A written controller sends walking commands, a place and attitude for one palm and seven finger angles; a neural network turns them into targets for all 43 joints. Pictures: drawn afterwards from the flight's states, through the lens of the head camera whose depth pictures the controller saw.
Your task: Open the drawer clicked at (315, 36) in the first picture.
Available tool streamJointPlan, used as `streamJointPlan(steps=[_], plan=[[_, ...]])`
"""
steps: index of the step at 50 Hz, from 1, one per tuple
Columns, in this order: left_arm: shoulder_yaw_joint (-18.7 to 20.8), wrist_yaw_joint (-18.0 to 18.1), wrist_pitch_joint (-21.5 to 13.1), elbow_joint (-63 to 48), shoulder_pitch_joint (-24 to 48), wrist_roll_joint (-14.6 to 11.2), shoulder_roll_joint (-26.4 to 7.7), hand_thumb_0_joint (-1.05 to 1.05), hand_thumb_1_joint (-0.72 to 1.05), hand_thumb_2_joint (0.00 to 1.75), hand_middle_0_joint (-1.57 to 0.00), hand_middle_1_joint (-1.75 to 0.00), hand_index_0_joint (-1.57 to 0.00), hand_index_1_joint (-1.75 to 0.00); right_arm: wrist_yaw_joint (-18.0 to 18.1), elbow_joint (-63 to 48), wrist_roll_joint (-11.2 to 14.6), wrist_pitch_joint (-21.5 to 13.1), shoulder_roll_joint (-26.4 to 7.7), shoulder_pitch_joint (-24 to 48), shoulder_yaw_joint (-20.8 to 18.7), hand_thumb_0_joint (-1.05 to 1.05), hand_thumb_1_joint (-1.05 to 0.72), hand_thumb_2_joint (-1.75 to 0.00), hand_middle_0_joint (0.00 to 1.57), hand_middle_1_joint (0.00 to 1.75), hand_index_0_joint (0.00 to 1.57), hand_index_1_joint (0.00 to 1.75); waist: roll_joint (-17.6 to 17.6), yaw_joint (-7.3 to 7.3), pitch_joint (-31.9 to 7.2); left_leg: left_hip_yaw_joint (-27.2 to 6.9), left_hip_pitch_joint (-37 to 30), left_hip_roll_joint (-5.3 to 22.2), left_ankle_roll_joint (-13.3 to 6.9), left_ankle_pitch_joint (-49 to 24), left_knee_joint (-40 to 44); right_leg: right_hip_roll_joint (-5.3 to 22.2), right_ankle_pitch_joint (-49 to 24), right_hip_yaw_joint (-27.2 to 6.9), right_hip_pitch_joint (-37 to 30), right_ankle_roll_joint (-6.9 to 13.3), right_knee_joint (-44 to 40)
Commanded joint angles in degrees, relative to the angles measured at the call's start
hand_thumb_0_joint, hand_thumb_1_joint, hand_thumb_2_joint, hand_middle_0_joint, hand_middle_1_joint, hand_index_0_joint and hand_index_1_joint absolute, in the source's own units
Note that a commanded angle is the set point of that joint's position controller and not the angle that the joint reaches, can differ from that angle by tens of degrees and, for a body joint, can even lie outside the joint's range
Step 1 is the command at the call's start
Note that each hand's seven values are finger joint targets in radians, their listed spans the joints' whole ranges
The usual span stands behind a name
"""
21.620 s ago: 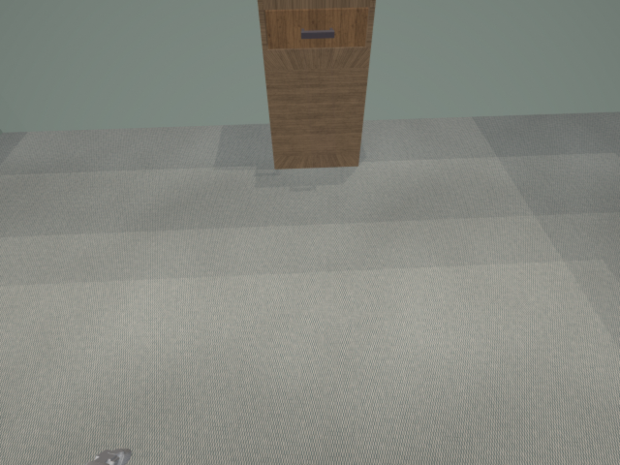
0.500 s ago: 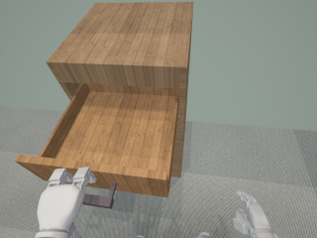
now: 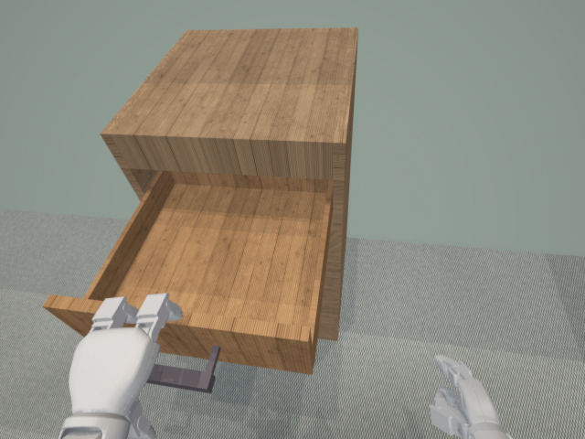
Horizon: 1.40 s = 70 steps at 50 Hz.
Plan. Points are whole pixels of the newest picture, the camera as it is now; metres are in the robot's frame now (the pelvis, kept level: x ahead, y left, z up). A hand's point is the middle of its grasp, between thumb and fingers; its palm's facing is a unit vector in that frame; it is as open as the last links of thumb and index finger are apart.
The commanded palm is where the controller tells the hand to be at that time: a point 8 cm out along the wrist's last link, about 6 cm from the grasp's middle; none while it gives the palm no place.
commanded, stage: lift the hand off the handle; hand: left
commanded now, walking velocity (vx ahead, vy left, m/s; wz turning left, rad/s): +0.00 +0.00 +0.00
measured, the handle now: (174, 361) +0.22 +0.22 -0.05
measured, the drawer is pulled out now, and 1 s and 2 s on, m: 0.30 0.30 0.30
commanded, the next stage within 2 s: draw the hand back to the body in 0.88 s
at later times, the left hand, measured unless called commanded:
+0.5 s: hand (135, 350) +0.20 +0.21 +0.08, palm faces +0.07 -0.10 -0.99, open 13.8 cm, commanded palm +0.16 +0.22 +0.13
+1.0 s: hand (114, 346) +0.19 +0.23 +0.10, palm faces +0.06 -0.12 -0.99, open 13.9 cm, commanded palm +0.16 +0.22 +0.15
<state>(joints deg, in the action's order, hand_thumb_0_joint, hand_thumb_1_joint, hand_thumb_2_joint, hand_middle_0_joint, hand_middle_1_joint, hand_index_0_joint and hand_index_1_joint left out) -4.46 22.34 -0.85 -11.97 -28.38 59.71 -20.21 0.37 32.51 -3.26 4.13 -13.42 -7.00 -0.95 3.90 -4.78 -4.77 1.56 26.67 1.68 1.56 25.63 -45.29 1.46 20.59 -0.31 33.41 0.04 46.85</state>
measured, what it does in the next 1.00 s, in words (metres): stands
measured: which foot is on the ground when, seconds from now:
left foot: down 0.00-1.00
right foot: down 0.00-1.00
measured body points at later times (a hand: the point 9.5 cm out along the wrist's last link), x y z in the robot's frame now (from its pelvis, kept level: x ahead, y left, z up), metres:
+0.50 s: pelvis +0.01 +0.00 +0.02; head +0.03 -0.04 +0.46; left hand +0.19 +0.22 +0.13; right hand +0.23 -0.21 -0.08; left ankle -0.03 +0.14 -0.70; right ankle +0.03 -0.12 -0.70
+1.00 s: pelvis +0.01 +0.01 +0.03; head +0.03 -0.03 +0.47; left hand +0.18 +0.23 +0.15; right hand +0.24 -0.19 -0.07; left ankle -0.03 +0.14 -0.70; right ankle +0.03 -0.12 -0.70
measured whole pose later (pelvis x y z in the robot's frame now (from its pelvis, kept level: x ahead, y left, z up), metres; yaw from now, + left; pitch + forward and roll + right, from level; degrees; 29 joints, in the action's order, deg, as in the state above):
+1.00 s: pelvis +0.01 +0.01 +0.03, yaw +0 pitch +2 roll +0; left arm -3.2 12.9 1.8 -21.3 -28.8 56.0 -23.0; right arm 0.1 33.0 -1.6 4.3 -14.2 -5.5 0.5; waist 5.0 -6.6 -1.8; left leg 1.6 14.3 1.6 1.0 20.4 -32.3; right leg 1.3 15.3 0.0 20.5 -0.7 33.4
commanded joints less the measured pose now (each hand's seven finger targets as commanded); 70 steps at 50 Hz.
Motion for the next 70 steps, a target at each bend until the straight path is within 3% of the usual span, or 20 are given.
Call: streamJointPlan(steps=[1,5,9,15,20,24,26,37,39,42,44,48,53,55,57,60,61,64,65,70], plan=[[6.48,1.95,0.1,-12.18,0.7,-0.37,-8.67,0.0,-0.5,0.3,-0.3,-1.2,-0.3,-1.2,0.16,-9.52,0.49,-2.87,-4.8,7.8,-1.36,0.0,-0.9,-0.9,0.2,0.3,0.2,0.3,-3.39,-0.68,-7.88,0.23,-2.41,-2.57,-1.74,-14.53,8.0,-1.89,-10.58,0.07,-10.74,1.86,-8.92],[6.02,1.07,1.05,-12.7,2.37,-0.75,-8.35,0.0,-0.5,0.3,-0.3,-1.2,-0.3,-1.2,0.04,-9.4,0.5,-2.68,-4.86,8.13,-1.04,0.0,-0.9,-0.9,0.2,0.3,0.2,0.3,-4.65,-0.36,-6.88,0.28,-3.01,-2.64,-2.02,-14.08,9.21,-1.63,-10.45,-0.33,-11.71,1.6,-10.17],[8.24,-0.15,1.36,-12.96,3.27,-1.39,-10.62,0.0,-0.5,0.3,-0.3,-1.2,-0.3,-1.2,0.85,-9.21,0.87,-2.81,-5.15,8.63,-1.13,0.0,-0.9,-0.9,0.2,0.3,0.2,0.3,-5.27,-0.72,-7.34,0.53,-4.07,-2.77,-2.13,-14.03,10.48,-1.58,-11.53,-1.04,-14.26,1.38,-12.12],[5.59,-2.3,0.64,-14.74,5.18,-1.93,-8.7,0.0,-0.5,0.3,-0.3,-1.2,-0.3,-1.2,0.66,-8.83,0.69,-3.08,-4.95,8.05,-0.95,0.0,-0.9,-0.9,0.2,0.3,0.2,0.3,-4.46,-0.33,-6.63,0.7,-6.43,-2.7,-2.38,-15.1,11.45,-1.16,-11.18,-0.45,-14.29,1.17,-13.18],[6.92,-2.61,0.48,-16.09,2.89,-1.63,-9.79,0.0,-0.5,0.3,-0.3,-1.2,-0.3,-1.2,0.38,-9.27,0.79,-3.12,-5.0,8.26,-0.71,0.0,-0.9,-0.9,0.2,0.3,0.2,0.3,-4.29,-1.51,-7.26,0.74,-6.96,-2.45,-2.04,-17.82,12.39,-1.15,-13.78,-0.3,-16.41,1.21,-13.3],[8.05,-2.71,1.35,-17.02,3.44,-1.98,-10.71,0.0,-0.5,0.3,-0.3,-1.2,-0.3,-1.2,0.44,-9.28,1.16,-2.99,-5.22,9.47,-0.88,0.0,-0.9,-0.9,0.2,0.3,0.2,0.3,-3.12,-1.81,-6.78,0.62,-7.89,-2.36,-1.81,-18.15,13.59,-1.51,-14.8,-0.81,-17.57,1.39,-14.53],[9.09,-3.16,1.64,-16.71,4.45,-2.54,-11.6,0.0,-0.5,0.3,-0.3,-1.2,-0.3,-1.2,0.48,-8.43,1.51,-2.79,-5.21,9.31,-0.91,0.0,-0.9,-0.9,0.2,0.3,0.2,0.3,-4.54,-1.56,-6.23,0.89,-7.89,-2.29,-1.92,-17.54,14.2,-1.35,-14.57,-0.3,-18.26,1.12,-15.01],[6.03,-7.26,2.51,-21.52,3.73,-4.3,-10.08,0.0,-0.5,0.3,-0.3,-1.2,-0.3,-1.2,0.4,-9.36,1.51,-2.59,-5.97,9.62,-0.28,0.0,-0.9,-0.9,0.2,0.3,0.2,0.3,-3.54,-1.66,-5.16,0.93,-10.46,-1.71,-2.22,-20.57,16.62,-0.97,-16.08,1.01,-20.5,0.49,-16.97],[9.04,-7.02,2.56,-21.79,3.97,-3.82,-12.77,0.0,-0.5,0.3,-0.3,-1.2,-0.3,-1.2,0.63,-9.56,1.69,-2.65,-6.18,10.34,-0.15,0.0,-0.9,-0.9,0.2,0.3,0.2,0.3,-3.91,-1.94,-5.56,0.67,-10.98,-1.48,-1.95,-20.95,16.7,-1.42,-16.38,-0.1,-21.02,0.77,-17.64],[6.85,-7.21,2.14,-20.21,3.35,-3.61,-10.16,0.0,-0.5,0.3,-0.3,-1.2,-0.3,-1.2,0.15,-8.89,1.48,-2.54,-5.71,9.43,-0.17,0.0,-0.9,-0.9,0.2,0.3,0.2,0.3,-4.15,-1.8,-3.72,0.85,-10.51,-1.64,-1.94,-20.78,17.15,-1.28,-15.84,1.02,-20.37,0.71,-17.43],[8.46,-7.18,2.32,-20.41,1.97,-3.84,-11.35,0.0,-0.5,0.3,-0.3,-1.2,-0.3,-1.2,0.16,-9.4,1.94,-2.62,-6.03,10.65,-0.16,0.0,-0.9,-0.9,0.2,0.3,0.2,0.3,-2.99,-2.25,-4.46,0.68,-10.78,-1.35,-1.66,-21.45,17.52,-1.63,-16.56,0.21,-21.35,0.96,-17.71],[6.89,-6.98,2.17,-21.53,3.33,-3.79,-10.65,0.0,-0.5,0.3,-0.3,-1.2,-0.3,-1.2,-0.02,-9.09,1.7,-2.4,-5.96,9.72,-0.26,0.0,-0.9,-0.9,0.2,0.3,0.2,0.3,-2.94,-1.78,-4.98,0.95,-11.15,-1.46,-1.83,-21.74,17.38,-1.31,-16.58,1.13,-20.95,0.63,-17.6],[9.07,-6.5,1.96,-22.0,5.58,-3.39,-12.58,0.0,-0.5,0.3,-0.3,-1.2,-0.3,-1.2,0.45,-8.71,1.58,-2.37,-6.0,9.95,-0.25,0.0,-0.9,-0.9,0.2,0.3,0.2,0.3,-2.24,-1.91,-5.18,0.61,-11.56,-1.32,-1.64,-22.04,17.76,-1.44,-16.05,1.02,-21.2,0.85,-17.86],[9.63,-6.52,2.21,-23.01,4.41,-3.55,-12.71,0.0,-0.5,0.3,-0.3,-1.2,-0.3,-1.2,0.43,-9.03,1.47,-2.53,-5.85,9.38,0.08,0.0,-0.9,-0.9,0.2,0.3,0.2,0.3,-1.87,-2.11,-7.26,0.49,-12.44,-1.11,-1.73,-23.55,17.57,-1.02,-16.78,0.92,-22.28,0.9,-17.58],[9.28,-7.2,2.69,-22.0,3.51,-4.35,-12.26,0.0,-0.5,0.3,-0.3,-1.2,-0.3,-1.2,0.48,-8.66,1.79,-2.24,-6.06,10.31,-0.12,0.0,-0.9,-0.9,0.2,0.3,0.2,0.3,-2.25,-2.0,-4.3,0.69,-11.6,-1.22,-1.57,-23.09,18.28,-1.37,-16.88,1.4,-21.87,0.75,-18.2],[10.54,-8.26,3.63,-21.31,3.68,-4.91,-13.39,0.0,-0.5,0.3,-0.3,-1.2,-0.3,-1.2,0.63,-8.78,1.95,-2.03,-6.08,10.5,0.48,0.0,-0.9,-0.9,0.2,0.3,0.2,0.3,-3.6,-1.76,-3.57,0.67,-11.26,-1.2,-1.9,-21.19,18.84,-1.04,-15.65,1.38,-22.38,0.6,-18.83],[10.7,-8.74,3.74,-21.17,4.13,-5.47,-13.61,0.0,-0.5,0.3,-0.3,-1.2,-0.3,-1.2,0.75,-8.36,2.29,-1.83,-6.39,11.26,0.05,0.0,-0.9,-0.9,0.2,0.3,0.2,0.3,-2.31,-1.91,-3.16,0.71,-11.27,-1.14,-1.6,-20.89,19.62,-1.3,-15.54,1.27,-22.78,0.74,-19.28],[12.14,-9.54,3.87,-22.98,1.99,-6.14,-15.0,0.0,-0.5,0.3,-0.3,-1.2,-0.3,-1.2,1.06,-9.51,2.44,-2.12,-6.93,11.31,0.2,0.0,-0.9,-0.9,0.2,0.3,0.2,0.3,-1.94,-2.16,-5.39,0.57,-12.28,-0.88,-1.65,-22.94,19.34,-1.38,-17.65,0.89,-24.24,0.59,-19.28],[10.75,-9.8,3.79,-23.41,2.1,-5.98,-13.76,0.0,-0.5,0.3,-0.3,-1.2,-0.3,-1.2,0.9,-9.5,2.21,-2.03,-6.56,10.16,0.62,0.0,-0.9,-0.9,0.2,0.3,0.2,0.3,-1.89,-2.04,-5.49,0.81,-12.51,-0.9,-1.86,-23.61,19.12,-0.85,-17.41,1.72,-23.9,0.38,-18.94],[13.61,-10.0,2.74,-24.55,1.09,-6.67,-15.91,0.0,-0.5,0.3,-0.3,-1.2,-0.3,-1.2,1.27,-9.66,2.1,-2.03,-7.05,9.81,0.58,0.0,-0.9,-0.9,0.2,0.3,0.2,0.3,-2.78,-2.23,-5.59,0.75,-12.46,-0.79,-1.78,-23.71,19.15,-0.57,-17.99,1.65,-24.36,0.19,-19.35]])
